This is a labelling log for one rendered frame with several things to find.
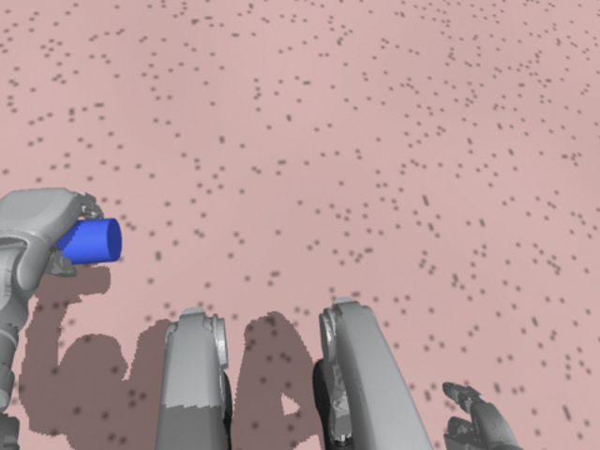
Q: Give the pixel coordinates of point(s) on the right robot foot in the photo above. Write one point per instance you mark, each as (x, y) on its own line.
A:
(322, 402)

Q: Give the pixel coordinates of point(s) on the left robot arm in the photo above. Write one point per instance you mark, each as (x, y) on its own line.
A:
(23, 260)

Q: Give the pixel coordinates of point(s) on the left robot hand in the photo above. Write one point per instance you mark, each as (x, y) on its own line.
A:
(48, 214)

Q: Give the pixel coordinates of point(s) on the can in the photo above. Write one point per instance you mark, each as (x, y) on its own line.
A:
(92, 241)

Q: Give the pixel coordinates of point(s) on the right robot hand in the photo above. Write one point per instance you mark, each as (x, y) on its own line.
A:
(487, 429)

